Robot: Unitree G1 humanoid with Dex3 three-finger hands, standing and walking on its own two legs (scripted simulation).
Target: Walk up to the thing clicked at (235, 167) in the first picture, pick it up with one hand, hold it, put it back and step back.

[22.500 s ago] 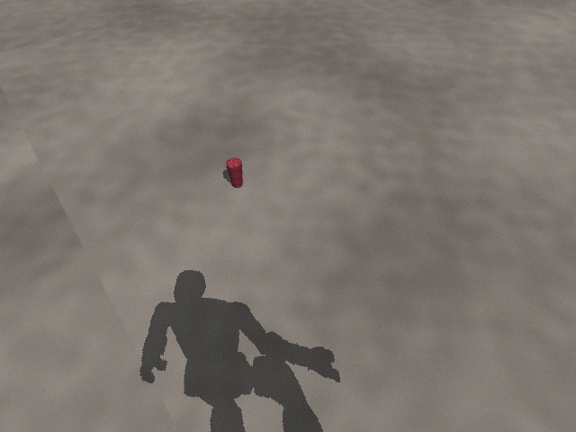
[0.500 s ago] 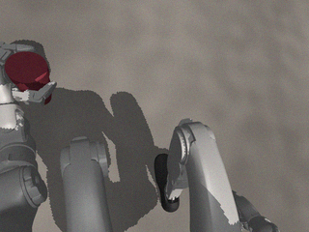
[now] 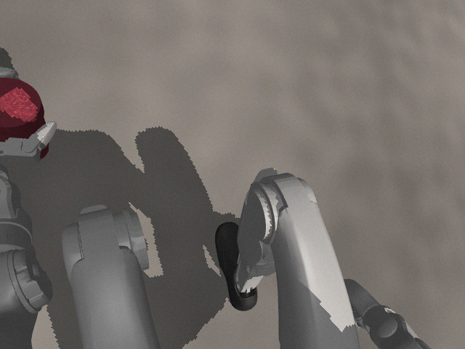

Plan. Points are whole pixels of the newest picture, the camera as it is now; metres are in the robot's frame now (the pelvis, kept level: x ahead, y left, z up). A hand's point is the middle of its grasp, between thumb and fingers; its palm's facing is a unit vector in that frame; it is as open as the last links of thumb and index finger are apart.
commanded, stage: lower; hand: left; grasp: from the side
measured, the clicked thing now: (20, 128) +0.47 +0.25 -0.14
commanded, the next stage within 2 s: loosen in 1.24 s
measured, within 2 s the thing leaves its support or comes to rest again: rests again in 1.64 s
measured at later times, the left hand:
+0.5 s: hand (30, 126) +0.48 +0.25 -0.16, palm faces +0.27 -0.96 -0.01, open 10.1 cm
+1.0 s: hand (38, 129) +0.48 +0.24 -0.18, palm faces +0.27 -0.96 -0.01, open 10.1 cm
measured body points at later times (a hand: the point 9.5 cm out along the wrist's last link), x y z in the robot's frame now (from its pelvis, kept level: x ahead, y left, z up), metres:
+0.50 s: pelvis +0.00 +0.01 -0.01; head +0.25 +0.15 +0.33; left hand +0.46 +0.30 -0.16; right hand +0.09 -0.26 -0.06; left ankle +0.08 +0.12 -0.27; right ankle +0.14 -0.13 -0.27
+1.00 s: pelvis -0.01 +0.02 -0.01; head +0.25 +0.17 +0.31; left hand +0.46 +0.29 -0.18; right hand +0.10 -0.25 -0.05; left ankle +0.08 +0.12 -0.27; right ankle +0.14 -0.13 -0.27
